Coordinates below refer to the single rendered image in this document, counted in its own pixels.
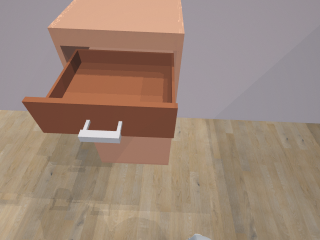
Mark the cabinet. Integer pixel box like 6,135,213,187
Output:
47,0,185,165

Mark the drawer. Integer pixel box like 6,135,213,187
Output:
22,49,178,138

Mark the handle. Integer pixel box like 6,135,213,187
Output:
78,120,123,144

